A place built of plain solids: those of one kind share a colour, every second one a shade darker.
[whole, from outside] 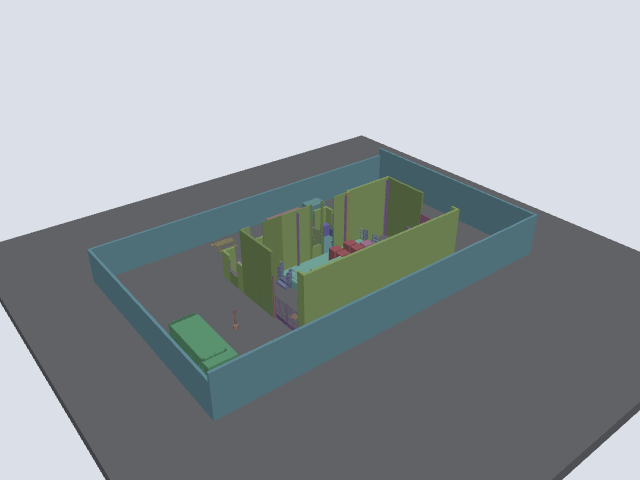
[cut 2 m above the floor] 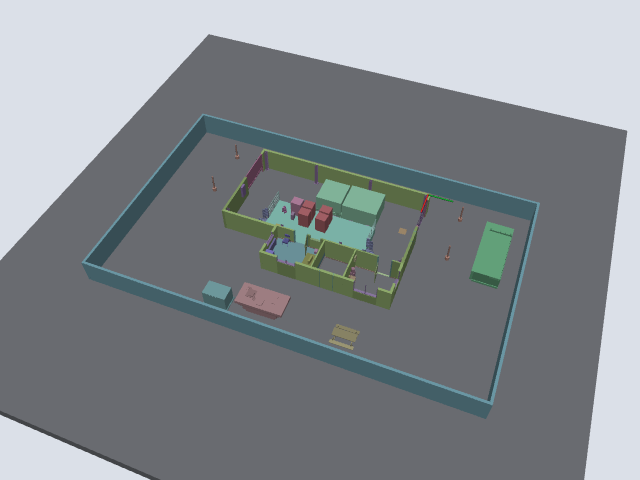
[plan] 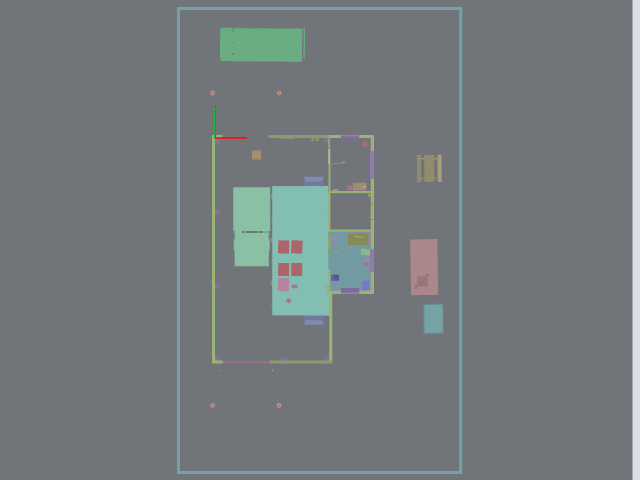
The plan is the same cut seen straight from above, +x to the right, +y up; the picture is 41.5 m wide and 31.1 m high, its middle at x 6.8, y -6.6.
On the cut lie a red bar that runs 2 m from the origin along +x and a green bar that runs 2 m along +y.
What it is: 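A small parcels depot; vehicles drive in at ground level; along the through lane the floor is raised to van-floor height for loading, with steps set against both its ends and the checker's office on the raised level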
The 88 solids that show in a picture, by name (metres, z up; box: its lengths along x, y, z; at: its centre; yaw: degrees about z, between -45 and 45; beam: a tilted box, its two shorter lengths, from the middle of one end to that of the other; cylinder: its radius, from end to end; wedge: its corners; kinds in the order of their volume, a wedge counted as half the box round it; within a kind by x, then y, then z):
{
 "yard_bound_1": {"box": [0.2, 30.26, 3.67], "at": [-2.37, -6.63, 1.79]},
 "yard_bound_2": {"box": [18.48, 0.2, 3.67], "at": [6.77, -21.66, 1.79]},
 "yard_bound_3": {"box": [18.48, 0.2, 2.97], "at": [6.77, 8.4, 1.44]},
 "yard_bound_4": {"box": [0.2, 30.26, 2.97], "at": [15.91, -6.63, 1.44]},
 "wall_1": {"box": [0.2, 14.8, 5.55], "at": [-0.1, -7.2, 2.73]},
 "wall_2": {"box": [0.71, 0.2, 5.55], "at": [0.15, -14.5, 2.73]},
 "wall_3": {"box": [0.71, 0.2, 5.55], "at": [0.15, 0.1, 2.73]},
 "wall_4": {"box": [3.91, 0.2, 5.55], "at": [5.45, 0.1, 2.73]},
 "wall_5": {"box": [4.11, 0.2, 5.55], "at": [5.55, -14.5, 2.73]},
 "wall_6": {"box": [0.06, 1.48, 5.55], "at": [7.37, -9.23, 2.73]},
 "wall_7": {"box": [0.06, 0.21, 5.55], "at": [7.37, -7.3, 2.73]},
 "wall_8": {"box": [0.06, 0.91, 1.67], "at": [7.37, -6.75, 0.79]},
 "wall_9": {"box": [0.06, 0.37, 5.55], "at": [7.37, -6.12, 2.73]},
 "wall_10": {"box": [0.06, 2.62, 5.55], "at": [7.37, -4.75, 2.73]},
 "wall_11": {"box": [0.06, 1.81, 5.55], "at": [7.37, -2.65, 2.73]},
 "wall_12": {"box": [0.06, 1.42, 2.42], "at": [7.43, -9.2, 1.81]},
 "wall_13": {"box": [0.06, 0.91, 1.02], "at": [7.43, -6.75, 1.11]},
 "wall_14": {"box": [0.06, 2.5, 2.45], "at": [7.43, -4.75, 1.18]},
 "wall_15": {"box": [0.06, 1.75, 2.45], "at": [7.43, -2.62, 1.18]},
 "wall_16": {"box": [0.06, 0.66, 2.45], "at": [7.43, -0.33, 1.18]},
 "wall_17": {"box": [0.2, 4.7, 5.55], "at": [7.5, -12.25, 2.73]},
 "wall_18": {"box": [0.76, 0.2, 3.07], "at": [7.78, -10.0, 1.49]},
 "wall_19": {"box": [0.76, 0.2, 2.45], "at": [7.78, 0.1, 1.18]},
 "wall_20": {"box": [2.7, 0.06, 3.07], "at": [8.75, -6.03, 1.49]},
 "wall_21": {"box": [2.7, 0.06, 2.45], "at": [8.75, -5.97, 1.18]},
 "wall_22": {"box": [2.7, 0.06, 2.45], "at": [8.75, -3.53, 1.18]},
 "wall_23": {"box": [2.7, 0.06, 2.45], "at": [8.75, -3.47, 1.18]},
 "wall_24": {"box": [1.21, 0.2, 1.05], "at": [8.75, 0.1, 0.47]},
 "wall_25": {"box": [0.96, 0.2, 3.07], "at": [9.82, -10.0, 1.49]},
 "wall_26": {"box": [0.96, 0.2, 2.45], "at": [9.82, 0.1, 1.18]},
 "wall_27": {"box": [0.2, 1.41, 3.07], "at": [10.2, -9.4, 1.49]},
 "wall_28": {"box": [0.2, 1.51, 1.57], "at": [10.2, -7.95, 0.74]},
 "wall_29": {"box": [0.2, 1.21, 3.07], "at": [10.2, -6.6, 1.49]},
 "wall_30": {"box": [0.2, 2.5, 2.45], "at": [10.2, -4.75, 1.18]},
 "wall_31": {"box": [0.2, 0.86, 2.45], "at": [10.2, -3.08, 1.18]},
 "wall_32": {"box": [0.2, 1.81, 0.95], "at": [10.2, -1.75, 0.42]},
 "wall_33": {"box": [0.2, 1.06, 2.45], "at": [10.2, -0.33, 1.18]},
 "box_lorry_1": {"box": [2.2, 2.13, 2.05], "at": [2.38, -7.21, 1.6]},
 "box_lorry_2": {"box": [2.4, 2.85, 2.32], "at": [2.38, -4.6, 1.64]},
 "raised_floor_bank_1": {"box": [3.7, 8.4, 0.67], "at": [5.55, -7.3, 0.29]},
 "beyond_van_1": {"box": [5.29, 2.15, 1.0], "at": [3.0, 6.04, 0.79], "yaw": -0.5},
 "beyond_van_2": {"box": [4.6, 0.041, 0.2], "at": [3.47, 7.1, 1.34], "yaw": -0.5},
 "beyond_van_3": {"box": [4.55, 0.02, 1.13], "at": [3.47, 7.12, 0.86], "yaw": -0.5},
 "beyond_van_4": {"box": [0.02, 1.96, 1.1], "at": [5.76, 6.12, 0.87], "yaw": -0.5},
 "beyond_van_5": {"box": [0.1, 1.96, 0.18], "at": [5.78, 6.12, 0.43], "yaw": -0.5},
 "beyond_skip_1": {"box": [0.72, 0.34, 0.09], "at": [13.33, -7.5, 1.24], "yaw": 0.9},
 "beyond_skip_2": {"box": [0.69, 0.66, 0.08], "at": [13.44, -9.28, 1.23], "yaw": 0.9},
 "beyond_skip_3": {"box": [1.76, 3.62, 0.27], "at": [13.55, -8.36, 1.11], "yaw": 0.9},
 "beyond_skip_4": {"box": [1.3, 2.25, 1.13], "at": [13.55, -8.34, 0.51], "yaw": 0.9},
 "beyond_skip_5": {"box": [1.45, 2.6, 0.75], "at": [13.55, -8.34, 0.69], "yaw": 0.9},
 "beyond_skip_6": {"box": [0.54, 0.46, 0.08], "at": [13.91, -8.4, 1.23], "yaw": 0.9},
 "raised_floor_office_1": {"box": [2.83, 4.03, 0.67], "at": [8.75, -7.95, 0.29]},
 "beyond_oil_tank_1": {"box": [1.32, 1.96, 0.13], "at": [14.15, -11.7, 0.01], "yaw": 0.7},
 "beyond_oil_tank_2": {"box": [1.17, 1.7, 1.35], "at": [14.15, -11.7, 0.62], "yaw": 0.7},
 "beyond_oil_tank_3": {"box": [1.16, 1.8, 1.4], "at": [14.15, -11.7, 0.64], "yaw": 0.7},
 "roll_cage_1": {"box": [0.72, 0.85, 1.7], "at": [4.44, -8.51, 1.42], "yaw": -1.1},
 "roll_cage_2": {"box": [0.72, 0.85, 1.7], "at": [4.44, -7.05, 1.42], "yaw": -1.8},
 "roll_cage_3": {"box": [0.72, 0.85, 1.7], "at": [5.3, -8.51, 1.42], "yaw": -0.1},
 "roll_cage_4": {"box": [0.72, 0.85, 1.7], "at": [5.3, -7.05, 1.42], "yaw": -4.0},
 "roll_cage_sacks_1": {"box": [0.72, 0.85, 1.7], "at": [4.44, -9.5, 1.42], "yaw": -4.0},
 "roller_shutter_1": {"box": [2.86, 0.06, 3.16], "at": [2.0, -14.52, 2.02]},
 "roller_shutter_2": {"box": [2.86, 0.07, 0.14], "at": [2.0, -14.5, 0.54]},
 "roller_shutter_3": {"box": [0.11, 0.1, 3.65], "at": [3.48, 0.11, 1.77]},
 "door_landing_1": {"box": [1.22, 0.32, 0.26], "at": [6.4, -11.94, 0.08]},
 "door_landing_2": {"box": [1.22, 0.32, 0.46], "at": [6.4, -11.64, 0.18]},
 "door_landing_3": {"box": [1.22, 0.32, 0.46], "at": [6.4, -2.96, 0.18]},
 "door_landing_4": {"box": [1.22, 0.32, 0.26], "at": [6.4, -2.66, 0.08]},
 "pier_1": {"box": [0.17, 0.34, 5.55], "at": [7.32, -9.9, 2.73]},
 "filing_mid_1": {"box": [0.47, 0.62, 1.05], "at": [9.78, -9.54, 1.1]},
 "radiator_1": {"box": [1.2, 0.14, 0.66], "at": [8.75, -9.78, 1.06]},
 "desk_load_lived_1": {"box": [1.3, 0.72, 0.12], "at": [9.29, -6.57, 1.41]},
 "carton_1": {"box": [0.6, 0.4, 0.45], "at": [9.74, -7.38, 0.8], "yaw": -6.7},
 "beyond_bench_table_1": {"box": [0.27, 1.76, 0.042], "at": [13.21, -1.97, 0.43], "yaw": 0.5},
 "beyond_bench_table_2": {"box": [0.64, 1.74, 0.06], "at": [13.88, -1.97, 0.72], "yaw": 0.5},
 "beyond_bench_table_3": {"box": [0.27, 1.76, 0.042], "at": [14.55, -1.96, 0.43], "yaw": 0.5},
 "distribution_board_1": {"box": [0.5, 0.18, 1.1], "at": [4.49, -14.31, 1.4]},
 "door_leaf_1": {"box": [0.99, 0.044, 2.14], "at": [7.94, -7.32, 1.64], "yaw": 15.9},
 "steel_column_1": {"box": [0.014, 0.22, 5.35], "at": [0.22, -14.26, 2.62]},
 "steel_column_2": {"box": [0.014, 0.22, 5.35], "at": [7.18, -14.26, 2.62]},
 "steel_column_3": {"box": [0.014, 0.22, 5.35], "at": [7.18, -9.6, 2.62]},
 "steel_column_4": {"box": [0.014, 0.22, 5.35], "at": [7.18, -4.8, 2.62]},
 "steel_column_5": {"box": [0.014, 0.22, 5.35], "at": [7.38, -14.26, 2.62]},
 "desk_frame_1": {"box": [1.4, 0.8, 0.07], "at": [9.31, -6.51, 1.31]},
 "window_1": {"box": [1.26, 0.23, 0.024], "at": [8.75, -9.96, 1.71]},
 "window_2": {"box": [0.23, 1.56, 0.024], "at": [10.15, -7.95, 1.51]},
 "window_3": {"box": [0.23, 1.86, 0.024], "at": [10.15, -1.75, 0.89]},
 "access_cover_1": {"box": [0.6, 0.6, 0.06], "at": [2.69, -1.09, -0.02]},
 "tea_point_1": {"box": [0.9, 0.5, 0.032], "at": [9.37, -3.14, 0.74]}
}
